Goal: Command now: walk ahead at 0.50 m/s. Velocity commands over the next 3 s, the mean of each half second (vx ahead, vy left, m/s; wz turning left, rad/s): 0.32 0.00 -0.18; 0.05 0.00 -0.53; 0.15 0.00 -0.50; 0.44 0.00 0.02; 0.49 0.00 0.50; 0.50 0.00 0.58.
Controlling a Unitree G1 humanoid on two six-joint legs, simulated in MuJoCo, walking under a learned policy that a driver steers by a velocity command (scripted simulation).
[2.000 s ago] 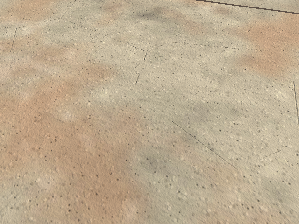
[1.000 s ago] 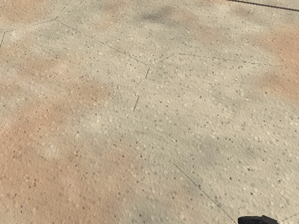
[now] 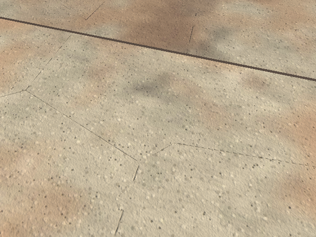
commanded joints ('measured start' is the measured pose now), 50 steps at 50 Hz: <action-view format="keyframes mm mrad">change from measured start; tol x32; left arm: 1 73 134 21 -12 7 -6 12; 50 -232 241 96 -279 10 124 9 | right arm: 1 -121 -48 -3 -85 2 -14 -2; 9 419 -260 -80 53 -41 -54 -37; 50 99 -110 -47 -139 8 77 -73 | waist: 1 4 -101 76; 9 -153 215 -330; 32 -58 48 -40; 35 5 -393 -137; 50 -18 -148 -93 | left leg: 1 -18 -31 32 -76 0 15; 7 466 -130 66 -252 -118 117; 9 961 362 -606 -337 67 331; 17 455 169 -34 -433 644 165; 33 490 217 117 -109 227 93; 35 87 -109 180 375 -640 -46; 50 124 -99 -82 166 -401 -77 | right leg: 1 3 -296 138 -36 442 -114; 7 -4 -267 63 416 816 -61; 9 -550 -15 -20 1089 -269 17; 10 -597 -47 128 1162 -282 9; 32 -416 -108 -14 423 -102 -8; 35 -85 -495 593 156 668 -280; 50 -238 -250 482 80 38 -169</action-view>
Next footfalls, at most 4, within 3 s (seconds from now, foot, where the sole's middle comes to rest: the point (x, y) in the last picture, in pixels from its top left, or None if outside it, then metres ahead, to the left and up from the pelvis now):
0.14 left None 0.26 0.11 -0.78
0.68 right None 0.30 -0.07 -0.78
1.18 left None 0.31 0.12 -0.78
1.64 right None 0.28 -0.15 -0.78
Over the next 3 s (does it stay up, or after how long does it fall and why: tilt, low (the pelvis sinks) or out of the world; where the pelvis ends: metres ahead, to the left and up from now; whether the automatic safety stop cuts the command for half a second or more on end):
stays up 0.88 -0.38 0.00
